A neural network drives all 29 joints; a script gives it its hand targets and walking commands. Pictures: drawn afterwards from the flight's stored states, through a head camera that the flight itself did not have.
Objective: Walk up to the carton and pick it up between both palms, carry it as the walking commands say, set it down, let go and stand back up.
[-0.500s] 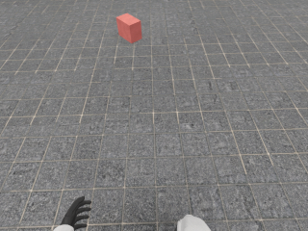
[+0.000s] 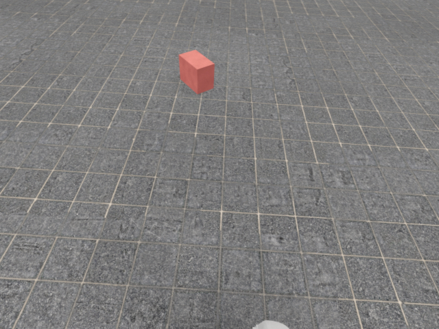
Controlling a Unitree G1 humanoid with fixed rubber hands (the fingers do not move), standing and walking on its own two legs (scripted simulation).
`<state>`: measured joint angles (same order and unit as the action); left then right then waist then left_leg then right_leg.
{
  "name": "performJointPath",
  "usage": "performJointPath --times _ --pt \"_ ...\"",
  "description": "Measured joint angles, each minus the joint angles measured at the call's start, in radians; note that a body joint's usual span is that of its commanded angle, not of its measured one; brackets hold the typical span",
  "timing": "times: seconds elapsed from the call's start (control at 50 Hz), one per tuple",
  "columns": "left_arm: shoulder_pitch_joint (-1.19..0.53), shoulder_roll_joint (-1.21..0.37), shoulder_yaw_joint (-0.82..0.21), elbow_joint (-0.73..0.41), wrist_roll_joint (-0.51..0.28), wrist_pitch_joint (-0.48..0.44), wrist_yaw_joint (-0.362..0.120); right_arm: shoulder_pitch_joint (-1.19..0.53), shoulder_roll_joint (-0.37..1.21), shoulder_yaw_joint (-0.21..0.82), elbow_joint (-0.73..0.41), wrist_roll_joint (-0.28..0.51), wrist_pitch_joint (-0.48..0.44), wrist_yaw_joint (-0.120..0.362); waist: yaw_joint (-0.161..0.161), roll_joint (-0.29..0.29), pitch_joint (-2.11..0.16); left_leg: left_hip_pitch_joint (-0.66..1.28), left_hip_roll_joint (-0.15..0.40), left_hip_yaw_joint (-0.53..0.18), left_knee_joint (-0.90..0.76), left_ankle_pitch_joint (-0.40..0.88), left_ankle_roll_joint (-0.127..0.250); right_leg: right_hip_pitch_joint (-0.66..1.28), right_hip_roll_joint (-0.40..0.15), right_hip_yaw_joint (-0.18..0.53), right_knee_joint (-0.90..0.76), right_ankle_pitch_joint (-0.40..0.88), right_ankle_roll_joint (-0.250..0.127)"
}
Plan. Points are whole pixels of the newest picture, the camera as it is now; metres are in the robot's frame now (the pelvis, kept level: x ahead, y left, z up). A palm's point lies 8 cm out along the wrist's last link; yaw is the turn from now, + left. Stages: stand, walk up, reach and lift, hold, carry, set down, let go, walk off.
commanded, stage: walk up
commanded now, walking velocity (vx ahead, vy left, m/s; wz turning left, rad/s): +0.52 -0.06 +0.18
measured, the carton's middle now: (196, 71) +2.02 +0.16 -0.66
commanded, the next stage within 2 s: none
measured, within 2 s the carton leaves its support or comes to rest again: neither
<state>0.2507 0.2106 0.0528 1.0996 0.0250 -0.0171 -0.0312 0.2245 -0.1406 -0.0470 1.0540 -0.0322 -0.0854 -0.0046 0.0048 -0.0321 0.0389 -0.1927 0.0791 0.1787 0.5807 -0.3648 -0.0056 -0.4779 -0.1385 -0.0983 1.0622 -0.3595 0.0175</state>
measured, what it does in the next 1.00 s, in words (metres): walks ahead: right foot, then left foot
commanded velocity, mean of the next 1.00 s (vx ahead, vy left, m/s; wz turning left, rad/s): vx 0.50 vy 0.11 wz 0.02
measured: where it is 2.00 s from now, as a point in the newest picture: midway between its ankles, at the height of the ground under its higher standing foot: (200, 181)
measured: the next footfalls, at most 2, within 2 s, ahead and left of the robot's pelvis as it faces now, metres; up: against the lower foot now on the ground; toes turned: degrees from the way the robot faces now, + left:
right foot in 0.12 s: +0.19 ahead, -0.16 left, +0.00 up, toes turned -9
left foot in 0.50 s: +0.40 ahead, +0.15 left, +0.00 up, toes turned +13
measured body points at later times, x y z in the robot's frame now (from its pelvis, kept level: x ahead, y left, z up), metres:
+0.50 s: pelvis +0.24 -0.01 -0.01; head +0.26 +0.01 +0.43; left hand +0.15 +0.20 -0.17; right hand +0.37 -0.25 -0.15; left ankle +0.36 +0.14 -0.73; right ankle +0.15 -0.15 -0.73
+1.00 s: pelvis +0.46 +0.01 -0.01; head +0.45 +0.00 +0.44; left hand +0.43 +0.25 -0.16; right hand +0.53 -0.22 -0.17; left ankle +0.50 +0.17 -0.69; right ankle +0.39 -0.12 -0.73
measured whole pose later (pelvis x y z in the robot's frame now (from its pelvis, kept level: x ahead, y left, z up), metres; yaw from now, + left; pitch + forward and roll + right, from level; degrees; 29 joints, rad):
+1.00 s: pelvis +0.46 +0.01 -0.01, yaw +5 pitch -2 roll +1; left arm 0.34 0.15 0.05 1.07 0.04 -0.06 0.01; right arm 0.22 -0.20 -0.06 1.04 -0.03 0.01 0.05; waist 0.01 0.02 0.00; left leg -0.51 0.13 0.07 0.96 -0.29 -0.03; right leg -0.14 -0.15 -0.22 0.68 -0.48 0.05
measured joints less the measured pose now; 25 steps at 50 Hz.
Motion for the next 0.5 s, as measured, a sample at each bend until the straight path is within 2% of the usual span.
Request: performJointPath --times 0.08,0.12,0.14,0.2,0.24,0.28,0.34,0.4,0.46,0.5 --pt "-0.107 0.007 0.005 -0.062 -0.002 -0.002 -0.01 0.094 0.011 0.002 0.061 0.01 0.018 0.006 -0.025 0.02 0.005 0.1 -0.01 -0.008 -0.068 -0.021 -0.029 0.032 -0.015 -0.019 -0.296 0.037 0.017" --pt "-0.15 0.008 0.005 -0.093 0.001 -0.019 -0.011 0.136 0.008 -0.002 0.087 0.015 0.028 0.011 -0.038 0.04 0.011 0.117 0.0 -0.023 -0.027 -0.071 -0.046 0.075 -0.003 -0.044 -0.419 0.087 0.014" --pt "-0.17 0.004 0.008 -0.106 0.005 -0.032 -0.005 0.153 0.002 -0.001 0.098 0.018 0.034 0.013 -0.047 0.057 0.016 0.094 0.012 -0.044 0.049 -0.102 -0.036 0.08 -0.002 -0.058 -0.4 0.137 -0.001" --pt "-0.19 -0.019 0.011 -0.133 0.01 -0.062 0.014 0.166 -0.02 0.004 0.106 0.023 0.059 0.024 -0.057 0.083 0.028 -0.05 -0.001 -0.129 0.419 -0.118 -0.006 0.112 -0.013 -0.095 -0.315 0.013 -0.02" --pt "-0.163 -0.037 0.007 -0.125 0.01 -0.066 0.023 0.143 -0.04 -0.005 0.095 0.011 0.071 0.031 -0.043 0.09 0.026 -0.144 0.0 -0.13 0.581 -0.063 0.002 0.143 -0.009 -0.098 -0.315 0.009 -0.016" --pt "-0.115 -0.054 0.001 -0.104 0.009 -0.062 0.031 0.099 -0.062 -0.015 0.071 0.003 0.078 0.037 -0.037 0.097 0.031 -0.22 0.02 -0.121 0.636 0.01 0.002 0.185 0.001 -0.099 -0.332 -0.013 -0.009" --pt "-0.028 -0.076 -0.007 -0.06 0.011 -0.052 0.031 0.025 -0.082 -0.021 0.026 0.002 0.084 0.041 -0.026 0.091 0.036 -0.293 0.047 -0.108 0.542 0.075 -0.002 0.258 0.009 -0.099 -0.386 -0.03 0.007" --pt "0.051 -0.084 -0.009 -0.018 0.015 -0.042 0.028 -0.044 -0.086 -0.014 -0.015 0.006 0.088 0.05 -0.002 0.071 0.045 -0.309 0.063 -0.097 0.313 0.093 -0.013 0.333 0.015 -0.105 -0.449 -0.04 0.022" --pt "0.114 -0.072 -0.003 0.016 0.014 -0.031 0.025 -0.096 -0.082 -0.007 -0.048 0.001 0.08 0.06 0.03 0.038 0.053 -0.285 0.057 -0.061 0.101 0.109 -0.02 0.385 0.008 -0.107 -0.467 -0.074 0.042" --pt "0.157 -0.059 -0.001 0.033 0.007 -0.025 0.022 -0.117 -0.08 -0.012 -0.06 -0.006 0.061 0.06 0.053 0.011 0.045 -0.256 0.037 -0.035 0.027 0.169 -0.005 0.384 -0.011 -0.089 -0.414 -0.129 0.056"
